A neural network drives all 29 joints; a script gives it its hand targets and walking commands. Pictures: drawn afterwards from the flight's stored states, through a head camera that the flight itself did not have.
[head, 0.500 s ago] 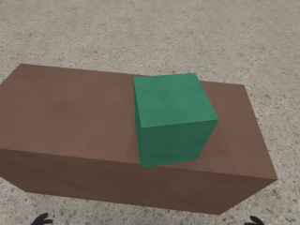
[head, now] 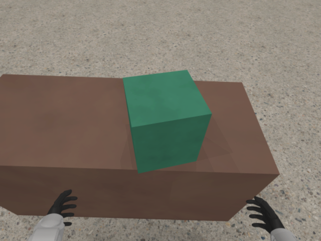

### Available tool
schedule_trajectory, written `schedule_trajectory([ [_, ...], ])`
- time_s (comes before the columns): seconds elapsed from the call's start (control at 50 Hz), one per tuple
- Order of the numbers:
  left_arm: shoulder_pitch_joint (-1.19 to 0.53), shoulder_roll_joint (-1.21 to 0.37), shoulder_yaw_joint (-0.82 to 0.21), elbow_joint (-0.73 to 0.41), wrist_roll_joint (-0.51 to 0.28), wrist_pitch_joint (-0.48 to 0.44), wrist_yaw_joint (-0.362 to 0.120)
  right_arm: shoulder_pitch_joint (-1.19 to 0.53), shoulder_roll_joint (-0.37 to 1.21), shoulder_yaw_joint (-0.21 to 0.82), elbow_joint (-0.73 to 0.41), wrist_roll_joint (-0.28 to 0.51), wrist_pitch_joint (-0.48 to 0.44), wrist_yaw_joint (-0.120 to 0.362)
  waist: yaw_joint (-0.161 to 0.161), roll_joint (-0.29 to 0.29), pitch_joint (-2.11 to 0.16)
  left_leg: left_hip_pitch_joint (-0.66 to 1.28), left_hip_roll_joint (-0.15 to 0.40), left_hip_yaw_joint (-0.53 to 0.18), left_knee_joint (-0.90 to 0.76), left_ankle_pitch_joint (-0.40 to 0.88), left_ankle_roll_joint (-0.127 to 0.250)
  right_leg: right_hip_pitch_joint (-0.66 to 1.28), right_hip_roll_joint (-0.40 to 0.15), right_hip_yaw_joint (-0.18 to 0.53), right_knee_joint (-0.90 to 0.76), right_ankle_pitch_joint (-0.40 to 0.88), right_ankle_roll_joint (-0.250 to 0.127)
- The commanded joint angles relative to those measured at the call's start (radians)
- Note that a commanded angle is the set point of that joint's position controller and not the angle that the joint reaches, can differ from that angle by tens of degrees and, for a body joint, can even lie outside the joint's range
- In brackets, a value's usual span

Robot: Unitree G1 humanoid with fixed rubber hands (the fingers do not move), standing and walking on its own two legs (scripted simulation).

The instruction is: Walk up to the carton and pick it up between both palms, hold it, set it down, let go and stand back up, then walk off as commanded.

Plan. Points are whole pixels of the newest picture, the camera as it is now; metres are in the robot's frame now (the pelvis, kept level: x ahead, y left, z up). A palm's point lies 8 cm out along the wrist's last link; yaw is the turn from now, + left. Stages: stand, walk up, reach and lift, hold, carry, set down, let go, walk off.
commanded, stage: reach and lift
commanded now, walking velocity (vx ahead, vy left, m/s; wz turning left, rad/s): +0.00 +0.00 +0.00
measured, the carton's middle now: (162, 122) +0.46 +0.00 -0.02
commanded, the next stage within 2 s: none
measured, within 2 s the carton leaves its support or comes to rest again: neither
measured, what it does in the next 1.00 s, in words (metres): stands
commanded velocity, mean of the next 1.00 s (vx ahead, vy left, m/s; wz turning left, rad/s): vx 0.00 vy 0.00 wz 0.00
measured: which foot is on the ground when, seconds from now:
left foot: down 0.00-1.00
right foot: down 0.00-1.00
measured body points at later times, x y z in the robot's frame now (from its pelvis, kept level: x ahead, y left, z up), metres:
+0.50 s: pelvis -0.01 +0.01 +0.00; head -0.04 +0.01 +0.45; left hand +0.18 +0.24 -0.05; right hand +0.17 -0.25 -0.06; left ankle -0.01 +0.15 -0.73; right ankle +0.01 -0.12 -0.73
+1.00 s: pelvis +0.04 +0.00 +0.01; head +0.04 +0.01 +0.46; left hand +0.20 +0.20 -0.04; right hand +0.23 -0.25 -0.05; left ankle -0.01 +0.15 -0.73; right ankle +0.01 -0.12 -0.73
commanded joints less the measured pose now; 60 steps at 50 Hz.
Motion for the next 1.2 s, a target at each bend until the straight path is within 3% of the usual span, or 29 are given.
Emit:
schedule_trajectory([
  [0.0,-0.11,0.183,0.09,-0.103,-0.014,-0.076,0.008,-0.083,-0.065,0.004,-0.199,-0.011,0.005,0.001,0.057,-0.096,-0.043,-0.107,-0.106,0.12,-0.121,0.085,0.075,-0.007,-0.013,0.046,-0.158,0.076,0.017],
  [0.06,-0.068,0.146,0.084,-0.162,-0.019,-0.127,0.027,0.006,-0.037,-0.008,-0.217,-0.02,0.002,0.008,0.034,-0.094,-0.065,-0.094,-0.101,0.115,-0.137,0.084,0.066,0.016,-0.009,0.073,-0.198,0.018,0.008],
  [0.08,-0.058,0.153,0.086,-0.151,-0.022,-0.138,0.03,-0.019,-0.045,-0.032,-0.229,-0.01,-0.003,0.011,0.062,-0.06,-0.079,-0.098,-0.093,0.116,-0.14,0.059,0.067,0.012,0.01,0.057,-0.192,-0.031,0.003],
  [0.1,-0.056,0.131,0.062,-0.187,-0.036,-0.148,0.032,-0.013,-0.075,-0.054,-0.233,-0.015,-0.007,0.016,0.013,-0.049,-0.099,-0.109,-0.086,0.109,-0.152,0.013,0.059,0.021,0.011,0.049,-0.192,-0.076,-0.006],
  [0.12,-0.075,0.138,0.08,-0.172,-0.026,-0.157,0.038,0.0,-0.042,-0.039,-0.209,-0.006,-0.01,0.018,0.04,-0.046,-0.065,-0.112,-0.095,0.115,-0.146,0.029,0.061,0.0,-0.003,0.079,-0.213,-0.093,0.002],
  [0.14,-0.066,0.115,0.043,-0.192,-0.028,-0.165,0.041,-0.029,-0.058,-0.063,-0.2,-0.018,-0.007,0.015,0.005,0.039,-0.083,-0.111,-0.09,0.111,-0.153,-0.009,0.051,-0.005,-0.008,0.062,-0.197,-0.103,-0.017],
  [0.28,-0.09,0.07,-0.018,-0.194,-0.063,-0.231,0.077,-0.08,-0.074,-0.112,-0.27,-0.044,-0.043,0.022,0.0,-0.015,-0.084,-0.133,-0.088,0.081,-0.18,-0.095,0.063,-0.023,0.023,0.02,-0.182,-0.133,-0.02],
  [0.32,-0.078,0.048,-0.051,-0.202,-0.074,-0.263,0.098,-0.09,-0.098,-0.131,-0.24,-0.022,-0.057,0.044,-0.013,0.02,-0.103,-0.122,-0.05,0.037,-0.224,-0.169,0.063,-0.002,0.049,-0.006,-0.137,-0.113,-0.027],
  [0.34,-0.077,0.037,-0.07,-0.189,-0.077,-0.271,0.109,-0.1,-0.11,-0.117,-0.256,-0.004,-0.065,0.052,0.025,0.022,-0.128,-0.169,-0.041,0.053,-0.233,-0.16,0.06,0.032,0.064,-0.006,-0.117,-0.086,-0.03],
  [0.36,-0.048,-0.001,-0.053,-0.17,-0.066,-0.278,0.118,-0.088,-0.099,-0.121,-0.218,-0.009,-0.061,0.066,0.021,0.069,-0.104,-0.178,-0.038,0.047,-0.257,-0.133,0.059,0.056,0.062,-0.011,-0.122,-0.046,-0.026],
  [0.38,-0.087,-0.003,-0.064,-0.141,-0.066,-0.285,0.12,-0.106,-0.139,-0.129,-0.169,-0.019,-0.068,0.074,0.008,0.012,-0.057,-0.183,-0.033,0.019,-0.269,-0.166,0.058,0.05,0.066,-0.007,-0.114,-0.053,-0.025],
  [0.4,-0.073,0.017,-0.045,-0.126,-0.075,-0.293,0.118,-0.106,-0.127,-0.081,-0.212,0.013,-0.074,0.073,0.045,-0.049,-0.079,-0.157,-0.046,0.045,-0.239,-0.126,0.068,0.05,0.052,0.001,-0.141,-0.047,-0.027],
  [0.42,-0.072,0.017,-0.042,-0.12,-0.043,-0.296,0.127,-0.127,-0.147,-0.089,-0.173,0.022,-0.075,0.081,0.032,0.001,-0.081,-0.154,-0.047,0.036,-0.243,-0.091,0.055,0.014,0.055,-0.002,-0.13,-0.026,-0.03],
  [0.46,-0.074,0.0,-0.065,-0.114,-0.049,-0.313,0.137,-0.147,-0.175,-0.08,-0.182,0.033,-0.087,0.094,0.022,-0.031,-0.057,-0.142,-0.042,0.03,-0.267,-0.118,0.052,0.041,0.059,-0.006,-0.129,-0.031,-0.035],
  [0.48,-0.065,-0.014,-0.042,-0.116,-0.057,-0.319,0.142,-0.15,-0.158,-0.043,-0.189,0.063,-0.088,0.098,0.075,-0.07,-0.067,-0.157,-0.054,0.046,-0.254,-0.073,0.059,0.051,0.06,0.003,-0.143,-0.028,-0.03],
  [0.5,-0.05,-0.024,-0.046,-0.073,-0.056,-0.323,0.139,-0.141,-0.16,-0.046,-0.163,0.058,-0.088,0.098,0.051,-0.089,-0.033,-0.151,-0.065,0.062,-0.244,-0.071,0.064,0.02,0.057,0.008,-0.17,-0.061,-0.027],
  [0.56,0.036,-0.075,-0.058,-0.085,-0.055,-0.346,0.145,-0.075,-0.164,0.008,-0.188,0.111,-0.122,0.116,0.083,-0.097,-0.07,-0.06,-0.078,0.075,-0.233,0.055,0.043,0.0,0.064,0.022,-0.205,0.021,-0.036],
  [0.62,0.011,-0.082,-0.054,-0.177,-0.057,-0.404,0.147,-0.064,-0.158,-0.017,-0.157,0.136,-0.161,0.127,0.069,-0.084,-0.11,-0.007,-0.078,0.069,-0.246,0.114,0.034,-0.006,0.064,0.013,-0.206,0.053,-0.037],
  [0.64,0.07,-0.12,-0.058,-0.155,-0.039,-0.414,0.159,-0.029,-0.168,-0.035,-0.122,0.141,-0.171,0.133,0.078,-0.017,-0.072,-0.021,-0.078,0.056,-0.246,0.195,0.018,0.006,0.071,0.019,-0.199,0.136,-0.045],
  [0.68,0.09,-0.133,-0.084,-0.143,-0.045,-0.439,0.143,-0.015,-0.179,0.011,-0.111,0.181,-0.197,0.136,0.065,-0.063,-0.088,0.007,-0.078,0.064,-0.234,0.241,0.013,0.022,0.071,0.02,-0.212,0.18,-0.041],
  [0.7,0.117,-0.126,-0.09,-0.145,-0.039,-0.459,0.144,-0.012,-0.174,0.02,-0.115,0.191,-0.218,0.134,0.072,-0.008,-0.097,-0.007,-0.085,0.066,-0.216,0.257,0.012,0.029,0.064,0.031,-0.199,0.206,-0.043],
  [0.84,0.131,-0.128,-0.111,-0.218,-0.049,-0.628,0.157,-0.019,-0.149,0.061,-0.103,0.267,-0.371,0.111,0.074,-0.042,-0.202,-0.013,-0.089,0.064,-0.163,0.347,-0.015,0.111,0.061,0.044,-0.164,0.394,-0.049],
  [0.88,0.186,-0.134,-0.113,-0.206,-0.041,-0.664,0.159,0.021,-0.151,0.045,-0.028,0.266,-0.404,0.109,0.075,-0.002,-0.196,-0.015,-0.099,0.071,-0.166,0.367,-0.01,0.13,0.053,0.053,-0.149,0.47,-0.043],
  [0.94,0.244,-0.167,-0.101,-0.143,-0.028,-0.713,0.147,0.038,-0.133,0.086,0.021,0.293,-0.461,0.094,0.062,-0.075,-0.201,-0.008,-0.096,0.054,-0.142,0.429,-0.023,0.189,0.058,0.047,-0.12,0.648,-0.021],
  [0.96,0.221,-0.16,-0.123,-0.145,-0.037,-0.732,0.145,0.009,-0.126,0.097,0.044,0.297,-0.476,0.096,0.068,-0.077,-0.203,-0.018,-0.098,0.058,-0.143,0.418,-0.02,0.174,0.061,0.045,-0.128,0.587,-0.014],
  [1.02,0.276,-0.176,-0.127,-0.128,-0.043,-0.779,0.136,0.034,-0.134,0.115,0.031,0.306,-0.53,0.08,0.06,-0.083,-0.212,-0.045,-0.103,0.052,-0.131,0.433,-0.029,0.23,0.049,0.056,-0.092,0.759,-0.011],
  [1.06,0.234,-0.158,-0.101,-0.124,-0.032,-0.802,0.143,0.029,-0.134,0.143,0.057,0.342,-0.549,0.084,0.061,-0.057,-0.179,-0.047,-0.106,0.056,-0.13,0.446,-0.03,0.228,0.046,0.064,-0.09,0.781,-0.007],
  [1.14,0.213,-0.175,-0.143,-0.173,-0.075,-0.87,0.146,-0.015,-0.162,0.124,0.004,0.37,-0.611,0.08,0.034,-0.118,-0.2,-0.047,-0.096,0.062,-0.105,0.521,-0.032,0.206,0.076,0.057,-0.091,0.767,-0.019],
  [1.18,0.16,-0.184,-0.154,-0.181,-0.077,-0.885,0.165,-0.081,-0.176,0.129,0.045,0.378,-0.616,0.097,0.028,-0.077,-0.175,-0.034,-0.094,0.048,-0.106,0.513,-0.033,0.165,0.084,0.043,-0.088,0.665,-0.024],
])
